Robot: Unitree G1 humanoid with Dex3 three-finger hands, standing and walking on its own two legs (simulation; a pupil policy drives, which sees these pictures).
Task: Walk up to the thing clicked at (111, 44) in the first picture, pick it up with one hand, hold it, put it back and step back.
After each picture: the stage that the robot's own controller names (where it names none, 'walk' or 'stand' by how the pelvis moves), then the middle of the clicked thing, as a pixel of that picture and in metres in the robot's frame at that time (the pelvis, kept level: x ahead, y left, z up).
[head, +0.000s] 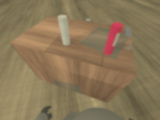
stand; (111, 40) +0.59 -0.12 +0.13
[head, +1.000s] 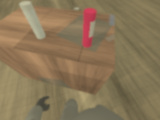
sink last; (88, 30) +0.56 +0.07 +0.17
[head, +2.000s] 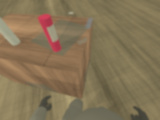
walk; (51, 35) +0.49 +0.31 +0.18
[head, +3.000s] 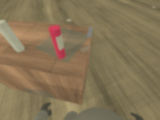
stand; (58, 44) +0.48 +0.27 +0.14
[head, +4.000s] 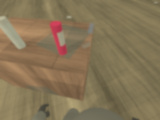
stand; (59, 40) +0.51 +0.26 +0.14
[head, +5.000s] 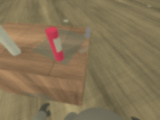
stand; (56, 46) +0.46 +0.27 +0.14
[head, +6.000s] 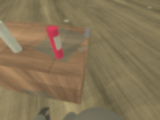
stand; (56, 44) +0.49 +0.28 +0.13
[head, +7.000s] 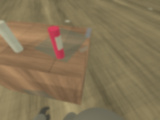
stand; (57, 44) +0.49 +0.28 +0.13
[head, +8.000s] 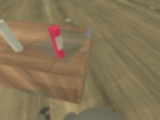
stand; (57, 44) +0.48 +0.27 +0.13
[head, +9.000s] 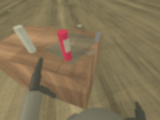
rise first; (65, 47) +0.49 +0.25 +0.14
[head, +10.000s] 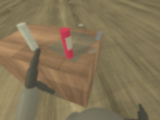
go down; (67, 44) +0.51 +0.25 +0.14
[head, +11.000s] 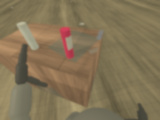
go down; (67, 44) +0.50 +0.25 +0.14
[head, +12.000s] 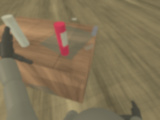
go down; (62, 40) +0.51 +0.24 +0.15
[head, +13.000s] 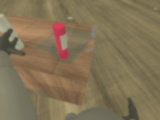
approach; (61, 43) +0.47 +0.23 +0.15
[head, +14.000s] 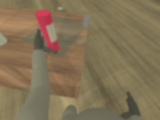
close in; (50, 35) +0.49 +0.25 +0.18
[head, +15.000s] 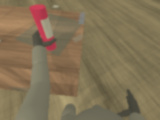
close; (45, 31) +0.51 +0.26 +0.19
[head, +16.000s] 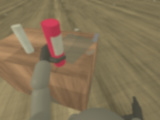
lift; (56, 47) +0.31 +0.21 +0.29
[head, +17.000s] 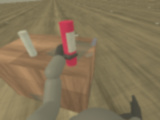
lift; (69, 45) +0.35 +0.15 +0.29
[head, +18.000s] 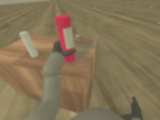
hold; (66, 41) +0.35 +0.16 +0.32
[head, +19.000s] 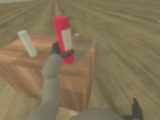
crouch; (65, 43) +0.35 +0.17 +0.31
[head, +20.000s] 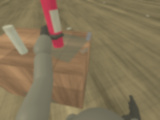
crouch; (54, 26) +0.45 +0.23 +0.34
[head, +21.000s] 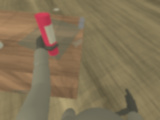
lower; (49, 37) +0.49 +0.24 +0.17
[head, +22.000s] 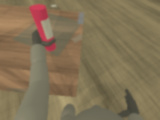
lower; (45, 31) +0.50 +0.25 +0.19
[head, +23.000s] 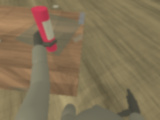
lower; (46, 32) +0.50 +0.25 +0.19
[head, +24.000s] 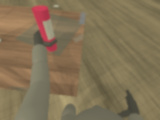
lower; (47, 32) +0.50 +0.25 +0.19
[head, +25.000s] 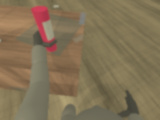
loosen; (47, 32) +0.50 +0.25 +0.19
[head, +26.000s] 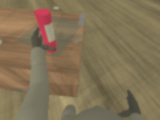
withdraw; (48, 34) +0.49 +0.24 +0.19
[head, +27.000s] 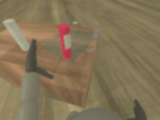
sink last; (65, 43) +0.48 +0.23 +0.17
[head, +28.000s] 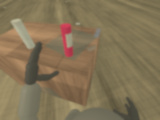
stand; (67, 42) +0.50 +0.24 +0.16
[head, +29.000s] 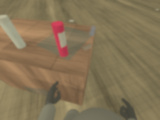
stand; (61, 41) +0.49 +0.25 +0.17
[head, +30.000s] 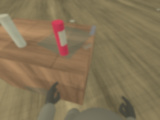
stand; (61, 40) +0.50 +0.25 +0.18
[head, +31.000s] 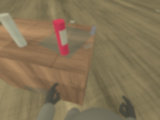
stand; (62, 39) +0.50 +0.24 +0.19
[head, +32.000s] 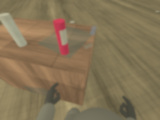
stand; (62, 39) +0.50 +0.24 +0.19
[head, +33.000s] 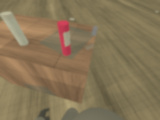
stand; (65, 40) +0.50 +0.23 +0.16
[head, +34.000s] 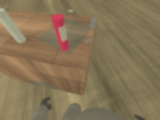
walk; (61, 35) +0.53 +0.24 +0.15
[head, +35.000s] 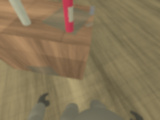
walk; (68, 16) +0.71 +0.24 +0.15
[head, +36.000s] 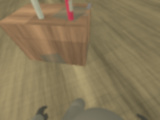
walk; (69, 8) +1.04 +0.35 +0.16
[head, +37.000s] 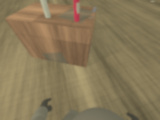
stand; (76, 9) +1.09 +0.25 +0.14
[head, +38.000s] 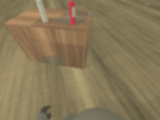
stand; (72, 13) +1.09 +0.29 +0.13
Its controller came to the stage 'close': yes
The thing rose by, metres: 0.19
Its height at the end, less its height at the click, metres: +0.00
